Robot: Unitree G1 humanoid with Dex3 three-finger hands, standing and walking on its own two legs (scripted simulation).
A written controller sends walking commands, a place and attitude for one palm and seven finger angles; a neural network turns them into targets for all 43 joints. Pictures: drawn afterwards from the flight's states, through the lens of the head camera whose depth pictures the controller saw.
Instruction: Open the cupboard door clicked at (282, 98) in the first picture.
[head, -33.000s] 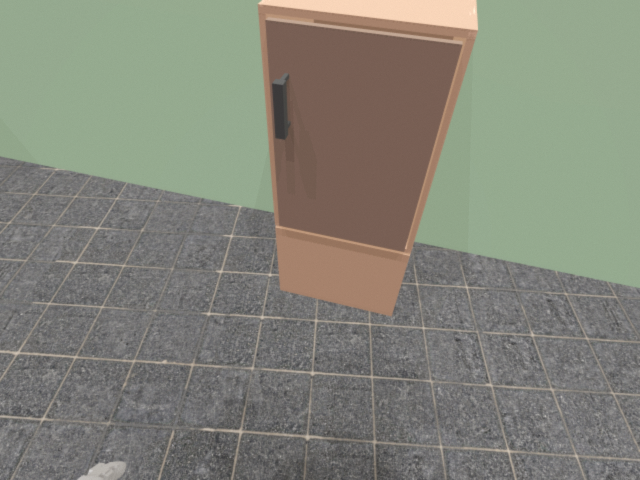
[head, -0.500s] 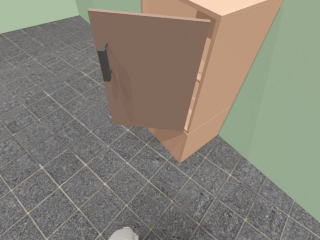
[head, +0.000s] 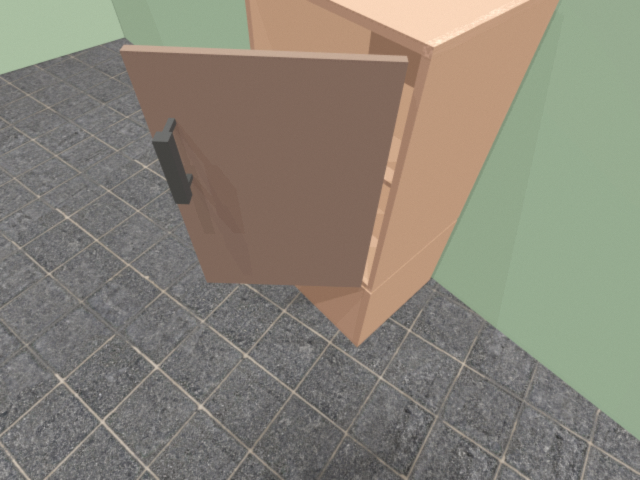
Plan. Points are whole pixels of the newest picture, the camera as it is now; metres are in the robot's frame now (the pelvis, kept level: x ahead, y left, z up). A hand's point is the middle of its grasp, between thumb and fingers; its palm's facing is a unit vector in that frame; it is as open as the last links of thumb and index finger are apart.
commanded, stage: come to a stop and stand still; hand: left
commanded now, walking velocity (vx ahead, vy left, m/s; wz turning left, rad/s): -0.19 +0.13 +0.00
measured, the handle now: (177, 161) +0.57 +0.27 +0.04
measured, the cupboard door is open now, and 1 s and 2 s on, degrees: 46 46 46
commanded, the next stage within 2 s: look again from close up in 1.26 s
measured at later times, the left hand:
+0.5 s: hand out of the picture +0.01 +0.24 -0.17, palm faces +0.05 -0.96 -0.26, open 7.4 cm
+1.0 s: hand out of the picture -0.08 +0.21 -0.17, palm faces +0.03 -0.97 -0.24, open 7.4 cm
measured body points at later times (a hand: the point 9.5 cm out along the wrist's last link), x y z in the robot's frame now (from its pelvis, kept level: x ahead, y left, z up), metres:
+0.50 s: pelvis -0.03 +0.04 -0.01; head -0.03 +0.04 +0.44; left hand +0.01 +0.29 -0.15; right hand +0.07 -0.20 -0.14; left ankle -0.03 +0.12 -0.73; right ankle -0.01 -0.10 -0.73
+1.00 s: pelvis -0.08 +0.02 +0.00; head -0.09 +0.01 +0.45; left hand -0.08 +0.26 -0.15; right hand -0.06 -0.24 -0.15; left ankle -0.03 +0.12 -0.73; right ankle -0.01 -0.10 -0.73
